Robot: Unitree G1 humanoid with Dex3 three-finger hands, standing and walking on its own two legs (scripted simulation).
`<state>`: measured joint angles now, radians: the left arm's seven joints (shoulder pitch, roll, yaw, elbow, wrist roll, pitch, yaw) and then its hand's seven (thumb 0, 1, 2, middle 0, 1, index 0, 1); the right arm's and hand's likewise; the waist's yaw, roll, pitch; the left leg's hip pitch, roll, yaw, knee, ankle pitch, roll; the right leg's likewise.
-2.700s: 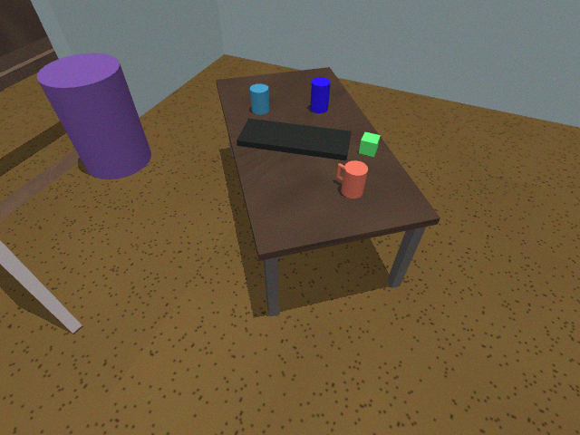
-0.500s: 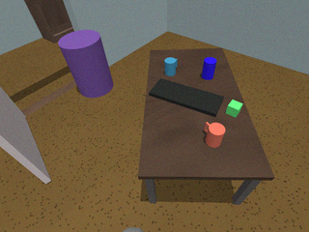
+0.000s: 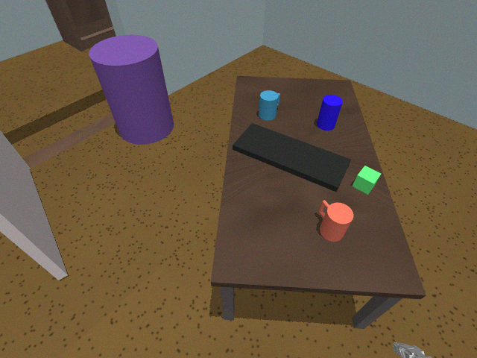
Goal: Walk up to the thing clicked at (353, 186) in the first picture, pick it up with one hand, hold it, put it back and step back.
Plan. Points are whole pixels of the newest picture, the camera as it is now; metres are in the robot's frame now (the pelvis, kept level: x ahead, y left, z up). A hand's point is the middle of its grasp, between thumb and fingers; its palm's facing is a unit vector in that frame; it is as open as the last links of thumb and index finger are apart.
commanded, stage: walk up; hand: right
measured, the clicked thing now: (332, 218) +0.57 -0.26 -0.27
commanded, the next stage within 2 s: stand in 0.88 s
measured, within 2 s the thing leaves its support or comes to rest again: neither
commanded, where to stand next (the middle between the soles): +0.07 +0.02 m, yaw -3 degrees
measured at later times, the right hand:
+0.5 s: hand out of the picture +0.09 -0.26 -0.13, palm faces +0.01 +0.94 -0.33, open 7.4 cm
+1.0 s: hand out of the picture +0.10 -0.25 -0.13, palm faces +0.03 +0.95 -0.32, open 7.4 cm
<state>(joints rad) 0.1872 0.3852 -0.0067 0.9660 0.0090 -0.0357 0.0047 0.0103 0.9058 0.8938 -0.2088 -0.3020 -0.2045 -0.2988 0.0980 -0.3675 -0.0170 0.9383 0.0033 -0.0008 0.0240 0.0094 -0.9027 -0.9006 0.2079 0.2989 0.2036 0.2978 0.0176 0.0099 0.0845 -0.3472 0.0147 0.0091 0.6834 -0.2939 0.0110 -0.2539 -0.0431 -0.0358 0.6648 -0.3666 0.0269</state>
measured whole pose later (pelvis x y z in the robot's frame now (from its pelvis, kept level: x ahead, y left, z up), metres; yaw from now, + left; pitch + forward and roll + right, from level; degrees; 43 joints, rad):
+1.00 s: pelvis +0.02 +0.00 +0.03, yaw -2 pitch -2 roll +0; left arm 0.08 0.36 0.00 1.14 0.01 -0.01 0.00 0.01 0.91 0.89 -0.21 -0.30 -0.20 -0.30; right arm 0.07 -0.34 -0.02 1.15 0.00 -0.01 0.02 0.01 -0.90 -0.90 0.21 0.30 0.20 0.30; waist -0.01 -0.01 0.05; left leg -0.15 0.01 0.04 0.33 -0.15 0.01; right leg -0.07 -0.04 -0.01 0.31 -0.20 0.04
